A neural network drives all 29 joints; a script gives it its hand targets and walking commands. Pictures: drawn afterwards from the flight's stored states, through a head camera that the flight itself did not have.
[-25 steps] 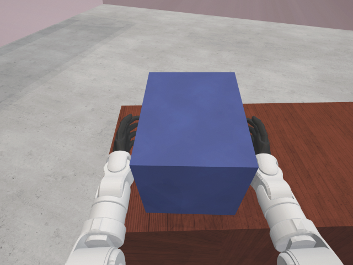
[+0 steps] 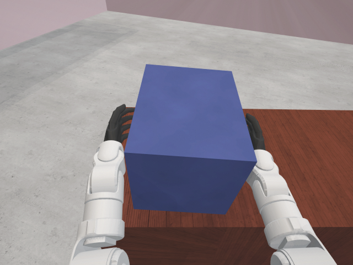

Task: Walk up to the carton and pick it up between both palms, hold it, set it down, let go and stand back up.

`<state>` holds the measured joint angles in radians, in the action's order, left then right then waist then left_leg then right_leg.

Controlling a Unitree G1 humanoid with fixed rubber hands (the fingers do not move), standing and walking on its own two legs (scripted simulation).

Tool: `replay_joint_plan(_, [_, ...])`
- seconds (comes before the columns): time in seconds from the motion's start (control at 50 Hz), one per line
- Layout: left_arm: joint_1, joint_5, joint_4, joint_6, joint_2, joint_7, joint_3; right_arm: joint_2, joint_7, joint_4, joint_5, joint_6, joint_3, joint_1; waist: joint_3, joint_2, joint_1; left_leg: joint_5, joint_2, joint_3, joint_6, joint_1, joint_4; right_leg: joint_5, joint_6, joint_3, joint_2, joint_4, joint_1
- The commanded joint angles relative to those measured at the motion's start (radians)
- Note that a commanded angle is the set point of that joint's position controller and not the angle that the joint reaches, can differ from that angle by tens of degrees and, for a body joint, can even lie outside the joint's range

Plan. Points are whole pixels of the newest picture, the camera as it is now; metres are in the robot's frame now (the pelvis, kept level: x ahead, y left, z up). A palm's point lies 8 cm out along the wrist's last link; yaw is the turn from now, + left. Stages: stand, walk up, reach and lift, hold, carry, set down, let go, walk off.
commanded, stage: reach and lift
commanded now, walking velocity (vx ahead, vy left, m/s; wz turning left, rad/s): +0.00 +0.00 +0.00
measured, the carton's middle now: (184, 137) +0.42 -0.01 +0.10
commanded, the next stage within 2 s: hold in 1.10 s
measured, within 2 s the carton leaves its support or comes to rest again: neither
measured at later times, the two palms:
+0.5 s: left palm (110, 136) +0.37 +0.15 +0.16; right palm (252, 144) +0.36 -0.16 +0.13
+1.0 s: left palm (107, 127) +0.37 +0.16 +0.18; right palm (254, 135) +0.36 -0.16 +0.16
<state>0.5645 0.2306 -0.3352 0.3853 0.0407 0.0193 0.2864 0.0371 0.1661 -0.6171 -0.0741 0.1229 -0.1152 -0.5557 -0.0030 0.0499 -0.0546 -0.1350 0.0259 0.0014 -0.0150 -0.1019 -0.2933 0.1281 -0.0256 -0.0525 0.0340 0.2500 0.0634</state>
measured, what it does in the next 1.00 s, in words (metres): stands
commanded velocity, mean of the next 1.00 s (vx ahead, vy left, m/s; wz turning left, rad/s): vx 0.00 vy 0.00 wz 0.00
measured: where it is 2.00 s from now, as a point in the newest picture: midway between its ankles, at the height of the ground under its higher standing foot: outside the picture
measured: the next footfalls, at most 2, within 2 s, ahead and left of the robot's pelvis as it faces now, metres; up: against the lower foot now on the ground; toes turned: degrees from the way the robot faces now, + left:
none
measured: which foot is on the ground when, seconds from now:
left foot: down 0.00-1.00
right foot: down 0.00-1.00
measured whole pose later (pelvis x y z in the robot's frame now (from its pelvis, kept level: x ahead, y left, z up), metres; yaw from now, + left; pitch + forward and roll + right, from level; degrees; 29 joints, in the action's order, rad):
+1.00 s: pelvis +0.00 +0.00 +0.00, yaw +0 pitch -7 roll -1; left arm 0.59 0.29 -0.11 0.60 0.03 0.06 0.29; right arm 0.06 0.19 -0.50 -0.15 0.24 -0.06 -0.59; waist -0.06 0.06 -0.06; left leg -0.16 0.03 0.01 -0.02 -0.03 -0.32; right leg 0.15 -0.02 -0.06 0.03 0.25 -0.02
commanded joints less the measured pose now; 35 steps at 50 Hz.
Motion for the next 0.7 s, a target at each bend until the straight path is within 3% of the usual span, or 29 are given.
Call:
replay_joint_plan(0.0, [0.53, -0.081, 0.147, 0.005, 0.555, 0.119, -0.505, -0.546, -0.127, 0.327, -0.052, -0.069, 0.404, -0.733, 0.399, -0.059, -0.034, 0.187, -0.067, -0.027, -0.017, 0.167, -0.006, -0.14, 0.0, -0.04, -0.086, -0.004, -0.09])
replay_joint_plan(0.08, [0.473, -0.049, 0.138, 0.054, 0.527, 0.126, -0.476, -0.519, -0.12, 0.298, -0.057, -0.044, 0.398, -0.691, 0.318, -0.066, -0.028, 0.196, -0.066, -0.029, -0.022, 0.165, -0.006, -0.141, -0.005, -0.046, -0.085, -0.007, -0.102])
replay_joint_plan(0.18, [0.437, -0.056, 0.239, 0.09, 0.526, 0.136, -0.503, -0.496, -0.117, 0.403, -0.087, -0.043, 0.434, -0.705, 0.359, -0.07, -0.017, 0.284, -0.063, -0.026, -0.029, 0.19, -0.027, -0.21, -0.003, -0.047, -0.096, 0.011, -0.147])
replay_joint_plan(0.24, [0.445, -0.068, 0.268, 0.095, 0.523, 0.135, -0.528, -0.501, -0.104, 0.425, -0.109, -0.039, 0.465, -0.705, 0.361, -0.074, -0.028, 0.326, -0.067, -0.02, -0.037, 0.195, -0.048, -0.258, -0.004, -0.047, -0.097, 0.02, -0.162])
replay_joint_plan(0.26, [0.422, -0.07, 0.266, 0.1, 0.524, 0.135, -0.533, -0.505, -0.1, 0.477, -0.123, -0.043, 0.49, -0.721, 0.384, -0.068, -0.017, 0.341, -0.07, -0.023, -0.036, 0.202, -0.056, -0.293, -0.008, -0.044, -0.099, 0.026, -0.166])
replay_joint_plan(0.38, [0.422, -0.076, 0.278, 0.116, 0.505, 0.139, -0.531, -0.492, -0.09, 0.507, -0.117, -0.015, 0.503, -0.717, 0.362, -0.044, -0.015, 0.288, -0.073, -0.021, -0.024, 0.191, -0.039, -0.263, -0.011, -0.043, -0.095, 0.016, -0.163])
replay_joint_plan(0.4, [0.455, -0.069, 0.294, 0.117, 0.504, 0.141, -0.528, -0.493, -0.091, 0.458, -0.117, -0.007, 0.487, -0.708, 0.332, -0.053, -0.024, 0.255, -0.068, -0.02, -0.025, 0.186, -0.026, -0.218, -0.01, -0.048, -0.092, 0.01, -0.147])
replay_joint_plan(0.46, [0.437, -0.071, 0.286, 0.127, 0.503, 0.139, -0.526, -0.507, -0.089, 0.502, -0.124, -0.002, 0.498, -0.725, 0.355, -0.038, -0.004, 0.237, -0.074, -0.024, -0.017, 0.166, -0.021, -0.254, -0.016, -0.04, -0.088, 0.014, -0.172])
replay_joint_plan(0.5, [0.452, -0.078, 0.29, 0.13, 0.514, 0.143, -0.526, -0.515, -0.087, 0.51, -0.12, 0.0, 0.495, -0.741, 0.373, -0.038, -0.018, 0.248, -0.072, -0.027, -0.019, 0.184, -0.028, -0.251, -0.014, -0.045, -0.094, 0.018, -0.172])
replay_joint_plan(0.54, [0.437, -0.085, 0.313, 0.133, 0.508, 0.147, -0.534, -0.518, -0.078, 0.54, -0.134, -0.003, 0.522, -0.732, 0.412, -0.028, -0.021, 0.291, -0.078, -0.027, -0.018, 0.186, -0.04, -0.338, -0.014, -0.036, -0.089, 0.029, -0.202])
replay_joint_plan(0.6, [0.442, -0.058, 0.294, 0.149, 0.482, 0.164, -0.493, -0.509, -0.071, 0.501, -0.131, 0.023, 0.505, -0.712, 0.344, -0.015, -0.022, 0.22, -0.081, -0.029, -0.009, 0.164, -0.019, -0.3, -0.025, -0.035, -0.084, 0.015, -0.205])
replay_joint_plan(0.68, [0.493, -0.054, 0.273, 0.162, 0.481, 0.17, -0.487, -0.51, -0.075, 0.457, -0.116, 0.036, 0.479, -0.726, 0.304, -0.043, -0.023, 0.181, -0.075, -0.035, -0.01, 0.168, -0.005, -0.2, -0.019, -0.04, -0.085, 0.001, -0.15])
